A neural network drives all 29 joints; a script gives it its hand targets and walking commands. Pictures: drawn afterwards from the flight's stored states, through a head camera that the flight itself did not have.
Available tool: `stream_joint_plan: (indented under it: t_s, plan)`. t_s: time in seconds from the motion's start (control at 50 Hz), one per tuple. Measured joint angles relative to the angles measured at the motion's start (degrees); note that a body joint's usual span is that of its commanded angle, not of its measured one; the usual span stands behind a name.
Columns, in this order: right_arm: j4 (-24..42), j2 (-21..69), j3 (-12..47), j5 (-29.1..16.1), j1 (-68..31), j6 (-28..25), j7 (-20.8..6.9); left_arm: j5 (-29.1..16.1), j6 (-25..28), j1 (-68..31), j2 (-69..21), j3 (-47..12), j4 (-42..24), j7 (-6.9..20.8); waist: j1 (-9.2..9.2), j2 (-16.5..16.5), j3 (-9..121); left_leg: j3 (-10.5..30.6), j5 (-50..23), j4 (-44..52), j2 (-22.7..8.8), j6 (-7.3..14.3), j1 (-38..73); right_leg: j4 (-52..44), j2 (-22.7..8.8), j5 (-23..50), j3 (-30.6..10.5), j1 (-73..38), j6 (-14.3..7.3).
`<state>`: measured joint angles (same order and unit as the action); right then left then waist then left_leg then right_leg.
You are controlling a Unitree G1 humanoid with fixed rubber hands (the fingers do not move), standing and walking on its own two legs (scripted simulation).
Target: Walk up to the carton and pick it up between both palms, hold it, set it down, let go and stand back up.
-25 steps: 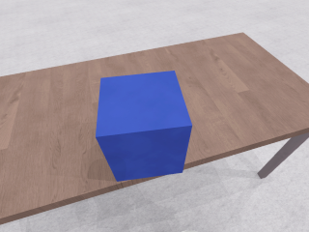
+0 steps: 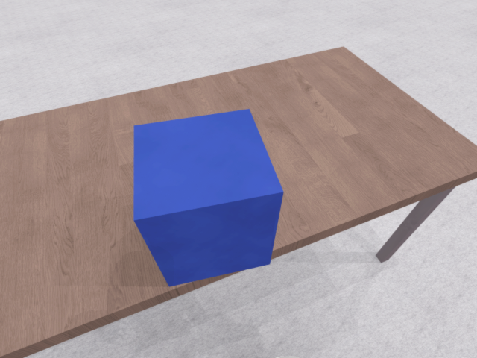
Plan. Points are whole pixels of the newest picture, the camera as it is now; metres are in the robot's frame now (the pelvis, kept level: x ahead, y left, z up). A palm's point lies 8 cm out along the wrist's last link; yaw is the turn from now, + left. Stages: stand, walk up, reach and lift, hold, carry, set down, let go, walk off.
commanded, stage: walk up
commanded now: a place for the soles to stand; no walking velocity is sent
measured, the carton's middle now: (207, 200) +0.39 +0.07 +0.02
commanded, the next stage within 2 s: reach and lift in 1.14 s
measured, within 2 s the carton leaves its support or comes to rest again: neither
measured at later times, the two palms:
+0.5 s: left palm out of the picture +0.08 +0.23 -0.11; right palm out of the picture +0.03 -0.30 -0.13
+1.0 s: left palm out of the picture +0.06 +0.24 -0.12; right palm out of the picture +0.00 -0.29 -0.14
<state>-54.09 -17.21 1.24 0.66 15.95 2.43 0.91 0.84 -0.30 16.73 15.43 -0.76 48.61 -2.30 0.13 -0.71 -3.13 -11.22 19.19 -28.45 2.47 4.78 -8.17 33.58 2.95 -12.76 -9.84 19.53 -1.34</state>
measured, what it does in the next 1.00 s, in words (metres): stands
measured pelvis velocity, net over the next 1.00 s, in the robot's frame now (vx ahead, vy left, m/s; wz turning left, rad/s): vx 0.01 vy -0.02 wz -0.02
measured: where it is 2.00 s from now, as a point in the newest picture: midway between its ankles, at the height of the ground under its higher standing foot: outside the picture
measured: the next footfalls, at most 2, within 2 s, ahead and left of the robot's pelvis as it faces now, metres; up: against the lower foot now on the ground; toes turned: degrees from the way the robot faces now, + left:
none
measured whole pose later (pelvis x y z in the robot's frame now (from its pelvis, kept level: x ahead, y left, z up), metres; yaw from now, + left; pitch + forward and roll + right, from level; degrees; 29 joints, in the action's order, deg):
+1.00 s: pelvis +0.01 -0.02 +0.00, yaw -1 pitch -3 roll +1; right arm -56.4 -17.0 0.7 1.0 18.3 2.6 0.7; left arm 0.9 0.4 14.4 14.0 -2.1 54.2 -2.5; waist 0.4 0.6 -3.1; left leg -11.6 20.0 -28.6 0.3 2.7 -6.0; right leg 32.6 3.9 -11.8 -8.1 17.5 -0.7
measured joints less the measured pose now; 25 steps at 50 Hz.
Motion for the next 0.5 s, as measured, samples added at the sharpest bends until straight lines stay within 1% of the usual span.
stream_joint_plan:
  t_s: [0.02, 0.04, 0.08, 0.18, 0.24, 0.32, 0.4, 0.5]
  plan:
    - [0.02, 0.30, 0.11, -0.08, -0.03, 0.04, 0.00, 0.01, 0.05, -0.10, -0.14, -0.27, 0.13, 0.03, 0.03, -0.17, 0.22, -0.37, 0.14, 0.29, 0.02, -0.11, 0.54, -0.38, -0.34, 0.99, 0.18, -0.37, 0.48]
    - [0.12, 0.58, 0.22, -0.08, -0.02, -0.11, -0.06, 0.11, 0.13, -0.40, -0.39, -0.50, 0.39, 0.03, 0.15, -0.12, 0.30, -0.53, 0.15, 0.63, 0.00, -0.19, 1.01, -0.62, -0.42, 1.12, 0.20, -0.74, 1.19]
    - [0.09, 1.10, 0.40, -0.06, -0.11, -0.42, -0.13, 0.11, 0.31, -1.27, -1.02, -0.93, 0.85, -0.02, 0.59, 0.33, 0.20, -0.43, 0.12, 1.10, -0.09, -0.25, 1.50, -1.16, -0.51, 0.82, 0.52, -1.32, 1.93]
    - [-0.14, 1.74, 0.30, -0.10, 0.11, -0.45, -0.26, -0.04, 0.56, -3.25, -1.63, -1.49, 0.84, -0.38, 0.97, 0.90, -0.44, -0.34, -0.10, 1.98, 0.06, -0.48, 1.97, -1.10, -0.99, 0.27, 1.40, -1.39, 2.31]
    - [-0.04, 1.36, -0.06, 0.21, 0.54, -0.26, -0.31, 0.00, 0.76, -3.99, -1.50, -1.56, 0.81, -0.63, 0.89, 1.15, -0.87, -0.24, 0.41, 1.16, -0.22, -0.75, 1.66, -0.26, -0.82, -0.22, 1.76, -1.03, 1.87]
    - [0.56, 0.53, -0.50, 0.14, 0.58, 0.25, -0.44, 0.11, 0.63, -4.10, -1.32, -1.46, 1.64, -0.66, 1.28, 1.79, -1.17, 0.05, 1.35, -0.52, -1.05, -1.27, 1.01, 0.52, -0.24, -0.70, 2.36, -0.78, 1.27]
    - [0.93, -0.07, -0.87, 0.29, 0.76, 0.58, -0.57, 0.33, 0.53, -3.76, -1.16, -1.42, 2.26, -0.75, 1.17, 1.69, -1.23, 0.27, 1.78, -1.29, -1.67, -1.95, 1.08, 1.14, 0.23, -1.09, 2.77, -0.89, 0.61]
    - [0.78, -0.81, -1.01, 0.50, 1.06, 0.47, -0.55, 0.24, 0.50, -3.54, -1.79, -1.37, 2.83, -0.54, 0.89, 2.13, -0.75, 0.82, 1.17, -0.91, -2.43, -2.52, 0.79, -0.52, 0.82, -0.07, 3.34, -1.27, 0.11]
